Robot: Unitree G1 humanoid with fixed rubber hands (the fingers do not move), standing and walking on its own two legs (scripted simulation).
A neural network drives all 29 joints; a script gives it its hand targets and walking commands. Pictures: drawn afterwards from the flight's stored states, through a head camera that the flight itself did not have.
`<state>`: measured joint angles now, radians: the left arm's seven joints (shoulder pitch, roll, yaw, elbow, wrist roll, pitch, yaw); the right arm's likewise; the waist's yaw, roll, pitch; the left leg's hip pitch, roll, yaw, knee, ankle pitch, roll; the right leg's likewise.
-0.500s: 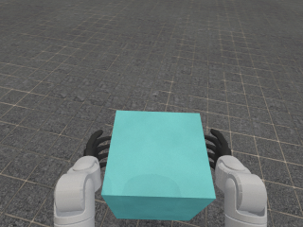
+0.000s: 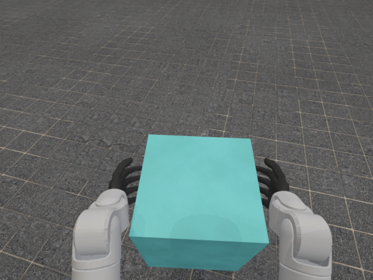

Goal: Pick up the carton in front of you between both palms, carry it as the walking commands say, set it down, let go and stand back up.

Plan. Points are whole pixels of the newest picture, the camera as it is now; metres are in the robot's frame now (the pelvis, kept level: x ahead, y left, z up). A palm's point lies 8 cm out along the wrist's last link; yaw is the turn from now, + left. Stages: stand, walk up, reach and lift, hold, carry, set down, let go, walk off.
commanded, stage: carry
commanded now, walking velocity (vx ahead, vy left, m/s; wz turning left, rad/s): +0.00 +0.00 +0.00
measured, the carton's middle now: (195, 207) +0.28 +0.00 +0.02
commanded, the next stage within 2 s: none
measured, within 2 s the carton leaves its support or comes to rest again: neither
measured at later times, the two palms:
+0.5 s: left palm (115, 205) +0.27 +0.17 +0.03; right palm (252, 202) +0.28 -0.13 +0.03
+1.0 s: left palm (108, 216) +0.25 +0.18 +0.03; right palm (251, 212) +0.25 -0.12 +0.04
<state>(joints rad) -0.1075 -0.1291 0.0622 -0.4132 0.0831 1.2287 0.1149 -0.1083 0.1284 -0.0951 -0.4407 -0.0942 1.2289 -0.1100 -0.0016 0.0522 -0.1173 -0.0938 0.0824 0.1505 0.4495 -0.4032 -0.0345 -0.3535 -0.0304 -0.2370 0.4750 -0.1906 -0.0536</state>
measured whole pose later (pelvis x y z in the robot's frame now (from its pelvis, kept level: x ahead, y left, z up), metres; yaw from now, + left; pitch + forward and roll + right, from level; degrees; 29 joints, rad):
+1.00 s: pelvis -0.04 +0.03 -0.01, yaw +1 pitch +1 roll -1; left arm -0.22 -0.14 0.16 0.16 0.24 0.75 0.03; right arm -0.23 0.15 -0.19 0.17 -0.24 0.73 -0.02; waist 0.00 0.01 -0.07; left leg -0.14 0.03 0.15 0.54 -0.42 0.03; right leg -0.38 -0.10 -0.22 0.53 -0.16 -0.02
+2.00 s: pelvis +0.04 +0.00 +0.01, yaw +2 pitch +3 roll +0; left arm -0.22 -0.14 0.15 0.16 0.22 0.73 0.03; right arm -0.22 0.14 -0.18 0.13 -0.24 0.73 -0.03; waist 0.01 0.00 -0.06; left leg -0.37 0.06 0.09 0.95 -0.46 0.00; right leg -0.23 -0.06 -0.24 0.40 -0.23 -0.04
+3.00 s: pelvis +0.37 +0.04 +0.00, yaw +0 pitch +4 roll +0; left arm -0.22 -0.14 0.16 0.15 0.24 0.73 0.03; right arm -0.24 0.15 -0.18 0.15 -0.24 0.73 -0.03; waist 0.00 0.01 -0.09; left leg -0.17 0.08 0.18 0.51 -0.37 -0.03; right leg -0.30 -0.06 -0.20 0.53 -0.27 -0.01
